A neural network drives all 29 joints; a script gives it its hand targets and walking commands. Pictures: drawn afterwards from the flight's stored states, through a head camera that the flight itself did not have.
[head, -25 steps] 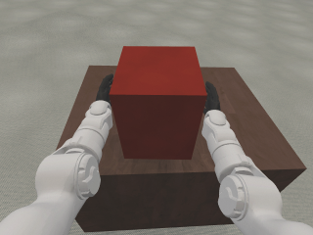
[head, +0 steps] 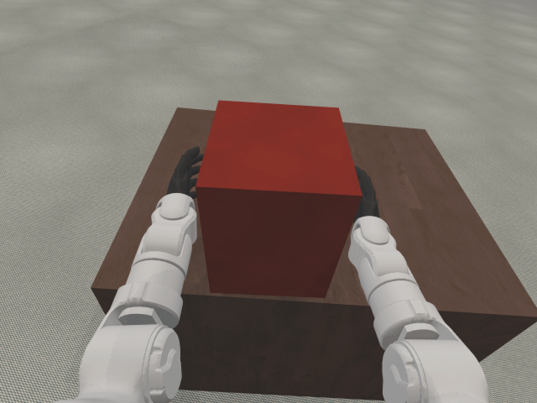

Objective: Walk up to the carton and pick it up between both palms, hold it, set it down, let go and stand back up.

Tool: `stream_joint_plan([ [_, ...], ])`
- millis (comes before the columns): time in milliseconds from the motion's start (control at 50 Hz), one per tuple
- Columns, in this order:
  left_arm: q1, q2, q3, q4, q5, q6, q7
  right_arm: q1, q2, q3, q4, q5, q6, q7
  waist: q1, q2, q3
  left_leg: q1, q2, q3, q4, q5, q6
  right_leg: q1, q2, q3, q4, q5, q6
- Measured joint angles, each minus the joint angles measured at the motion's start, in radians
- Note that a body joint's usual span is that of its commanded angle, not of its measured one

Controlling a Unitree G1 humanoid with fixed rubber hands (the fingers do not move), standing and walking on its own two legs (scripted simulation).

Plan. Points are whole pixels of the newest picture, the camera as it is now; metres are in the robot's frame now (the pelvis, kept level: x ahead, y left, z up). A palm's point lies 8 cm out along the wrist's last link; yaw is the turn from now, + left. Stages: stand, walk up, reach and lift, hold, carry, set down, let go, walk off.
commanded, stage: reach and lift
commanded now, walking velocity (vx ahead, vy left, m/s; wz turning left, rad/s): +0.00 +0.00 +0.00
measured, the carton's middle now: (273, 202) +0.43 -0.02 +0.10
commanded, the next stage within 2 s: hold in 1.78 s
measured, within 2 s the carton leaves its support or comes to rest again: neither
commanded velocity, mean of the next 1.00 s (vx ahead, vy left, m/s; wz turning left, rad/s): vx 0.00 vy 0.00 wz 0.00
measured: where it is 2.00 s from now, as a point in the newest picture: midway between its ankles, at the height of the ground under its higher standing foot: outside the picture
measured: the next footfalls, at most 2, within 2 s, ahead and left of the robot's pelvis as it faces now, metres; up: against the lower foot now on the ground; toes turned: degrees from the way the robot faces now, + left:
none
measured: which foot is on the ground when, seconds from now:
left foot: down 0.00-1.00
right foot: down 0.00-1.00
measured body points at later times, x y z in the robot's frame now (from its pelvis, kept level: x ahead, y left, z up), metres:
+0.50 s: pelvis +0.00 +0.00 +0.00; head -0.03 +0.04 +0.45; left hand +0.40 +0.15 +0.15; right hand +0.39 -0.15 +0.14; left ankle +0.00 +0.13 -0.75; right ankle +0.00 -0.12 -0.75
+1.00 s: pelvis -0.02 +0.00 +0.00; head -0.06 +0.03 +0.45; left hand +0.38 +0.15 +0.18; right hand +0.37 -0.14 +0.16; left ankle +0.00 +0.13 -0.75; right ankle +0.00 -0.12 -0.75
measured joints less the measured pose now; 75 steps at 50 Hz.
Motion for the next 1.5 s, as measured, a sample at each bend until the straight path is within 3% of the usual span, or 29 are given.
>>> stream_joint_plan([
  [100,-0.018,0.011,-0.006,-0.031,0.000,0.053,-0.001,-0.022,-0.010,0.025,-0.012,0.032,0.037,-0.011,-0.012,-0.006,-0.006,0.012,-0.004,-0.014,0.001,-0.002,-0.002,0.016,-0.004,-0.014,0.005,-0.010,0.000],
  [240,-0.027,-0.001,0.038,-0.097,0.066,0.117,-0.031,-0.045,-0.015,0.048,-0.030,0.059,0.078,-0.018,-0.023,-0.010,0.027,0.080,-0.009,-0.012,-0.013,-0.007,0.001,0.080,-0.008,-0.013,-0.003,-0.018,0.003],
  [580,0.162,-0.041,-0.018,-0.473,0.080,0.288,-0.039,0.092,-0.049,0.221,-0.253,0.193,0.145,-0.057,-0.034,-0.019,0.073,0.117,-0.005,-0.027,0.032,-0.032,0.001,0.141,-0.003,-0.026,0.003,-0.026,0.004],
  [940,0.085,-0.046,0.024,-0.442,0.122,0.348,-0.059,0.028,-0.040,0.173,-0.231,0.157,0.211,-0.041,-0.020,-0.013,0.070,0.118,-0.009,-0.021,0.005,0.005,0.003,0.125,-0.007,-0.020,0.007,-0.005,0.001],
  [1500,0.065,-0.035,0.028,-0.499,0.120,0.425,-0.065,-0.010,-0.065,0.215,-0.268,0.208,0.282,-0.065,-0.029,-0.002,0.067,0.122,-0.004,-0.020,0.009,-0.003,0.001,0.129,-0.003,-0.019,0.010,-0.011,-0.001],
])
